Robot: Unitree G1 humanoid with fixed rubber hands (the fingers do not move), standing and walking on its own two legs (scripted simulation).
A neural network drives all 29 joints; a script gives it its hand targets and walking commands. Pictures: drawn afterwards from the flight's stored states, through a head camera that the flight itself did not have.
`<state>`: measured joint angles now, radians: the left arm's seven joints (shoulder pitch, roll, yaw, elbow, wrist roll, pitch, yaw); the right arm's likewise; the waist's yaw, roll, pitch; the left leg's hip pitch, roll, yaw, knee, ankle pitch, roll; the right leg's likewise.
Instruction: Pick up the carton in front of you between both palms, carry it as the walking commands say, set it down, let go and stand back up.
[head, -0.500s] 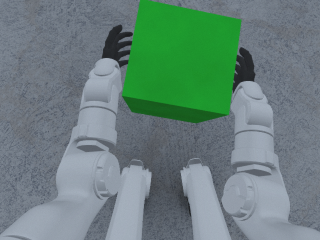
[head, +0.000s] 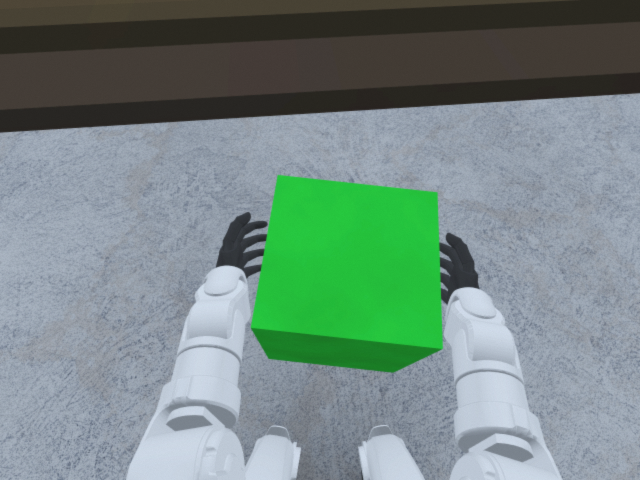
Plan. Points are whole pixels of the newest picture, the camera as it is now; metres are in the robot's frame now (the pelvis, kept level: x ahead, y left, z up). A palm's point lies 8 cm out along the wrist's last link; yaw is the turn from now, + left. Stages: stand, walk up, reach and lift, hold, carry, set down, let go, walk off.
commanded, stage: reach and lift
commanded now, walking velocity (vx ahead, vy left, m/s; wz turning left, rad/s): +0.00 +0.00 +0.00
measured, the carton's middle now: (342, 285) +0.40 -0.02 -0.10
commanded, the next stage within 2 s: hold in 1.56 s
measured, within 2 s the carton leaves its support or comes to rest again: neither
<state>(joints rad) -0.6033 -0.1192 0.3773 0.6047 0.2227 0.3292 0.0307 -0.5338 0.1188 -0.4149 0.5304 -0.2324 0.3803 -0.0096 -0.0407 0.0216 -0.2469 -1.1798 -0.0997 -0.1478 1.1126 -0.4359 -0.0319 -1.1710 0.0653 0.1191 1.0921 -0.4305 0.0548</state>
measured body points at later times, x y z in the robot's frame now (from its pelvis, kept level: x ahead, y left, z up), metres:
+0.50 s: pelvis +0.04 -0.01 +0.09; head +0.02 +0.00 +0.54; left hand +0.35 +0.14 +0.10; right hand +0.34 -0.16 +0.10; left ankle +0.04 +0.13 -0.64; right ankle +0.04 -0.14 -0.64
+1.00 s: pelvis +0.02 -0.01 +0.10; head -0.01 -0.01 +0.55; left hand +0.33 +0.14 +0.13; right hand +0.33 -0.17 +0.12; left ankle +0.04 +0.13 -0.64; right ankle +0.04 -0.14 -0.64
